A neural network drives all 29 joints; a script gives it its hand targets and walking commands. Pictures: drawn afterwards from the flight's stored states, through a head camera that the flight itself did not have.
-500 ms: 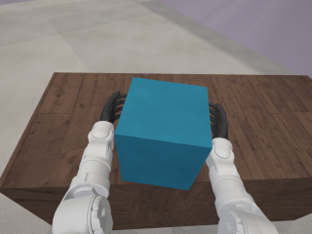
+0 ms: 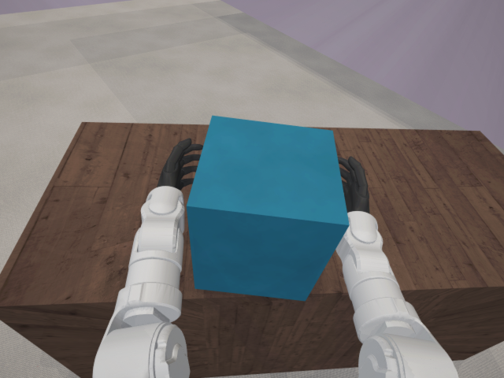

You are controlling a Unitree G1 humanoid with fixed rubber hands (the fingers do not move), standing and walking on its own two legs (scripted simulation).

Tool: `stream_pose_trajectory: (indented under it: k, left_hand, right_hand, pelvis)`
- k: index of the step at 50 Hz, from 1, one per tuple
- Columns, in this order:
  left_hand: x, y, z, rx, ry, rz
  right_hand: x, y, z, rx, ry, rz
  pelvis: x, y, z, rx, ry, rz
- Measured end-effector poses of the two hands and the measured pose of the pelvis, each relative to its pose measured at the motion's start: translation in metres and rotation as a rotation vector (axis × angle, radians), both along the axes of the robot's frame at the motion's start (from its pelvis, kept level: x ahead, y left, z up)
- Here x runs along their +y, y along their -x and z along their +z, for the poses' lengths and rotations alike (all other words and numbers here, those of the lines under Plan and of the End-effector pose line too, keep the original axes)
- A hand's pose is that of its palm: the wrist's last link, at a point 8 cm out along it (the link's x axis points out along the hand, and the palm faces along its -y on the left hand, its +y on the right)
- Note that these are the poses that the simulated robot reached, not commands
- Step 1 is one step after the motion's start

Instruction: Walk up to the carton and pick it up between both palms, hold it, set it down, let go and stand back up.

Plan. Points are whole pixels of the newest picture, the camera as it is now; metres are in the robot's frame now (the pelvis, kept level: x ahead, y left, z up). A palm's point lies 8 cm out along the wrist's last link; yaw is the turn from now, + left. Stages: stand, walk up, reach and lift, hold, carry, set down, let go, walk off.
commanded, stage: reach and lift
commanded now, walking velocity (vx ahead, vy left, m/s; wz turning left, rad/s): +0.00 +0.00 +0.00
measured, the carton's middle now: (261, 212) +0.40 -0.02 +0.05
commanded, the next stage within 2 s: hold in 1.84 s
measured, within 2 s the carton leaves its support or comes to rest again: neither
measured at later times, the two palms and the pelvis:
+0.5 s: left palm (163, 181) +0.37 +0.14 +0.15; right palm (361, 197) +0.36 -0.16 +0.14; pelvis -0.01 -0.01 +0.00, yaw +1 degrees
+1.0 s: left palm (144, 177) +0.34 +0.15 +0.19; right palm (365, 179) +0.35 -0.15 +0.18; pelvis -0.02 -0.01 +0.00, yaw +1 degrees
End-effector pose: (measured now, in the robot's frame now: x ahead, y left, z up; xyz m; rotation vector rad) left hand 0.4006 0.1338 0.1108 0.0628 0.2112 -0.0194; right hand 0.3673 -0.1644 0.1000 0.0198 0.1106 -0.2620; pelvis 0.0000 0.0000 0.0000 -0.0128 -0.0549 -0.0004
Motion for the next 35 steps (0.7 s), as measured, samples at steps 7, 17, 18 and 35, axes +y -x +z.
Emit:
stream_pose_trajectory:
  k: [7,17,18,35]
  left_hand:
    - [-0.002,0.003,0.012,-0.019,-0.012,0.015]
    - [0.0,0.015,0.03,-0.027,-0.014,0.031]
    - [0.001,0.017,0.029,-0.017,-0.014,0.033]
    - [0.006,0.03,0.06,-0.043,-0.007,0.066]
  right_hand:
    - [-0.002,-0.002,0.013,-0.02,0.003,0.018]
    - [-0.002,0.004,0.031,-0.031,0.016,0.037]
    - [-0.001,0.005,0.029,-0.021,0.015,0.039]
    - [0.005,0.01,0.058,-0.055,0.004,0.064]
  pelvis:
    - [-0.005,-0.003,-0.001,-0.021,0.0,0.016]
    - [-0.008,0.002,-0.001,-0.072,-0.004,0.028]
    - [-0.008,0.003,-0.001,-0.076,-0.004,0.027]
    - [-0.006,0.012,-0.002,-0.09,-0.005,0.023]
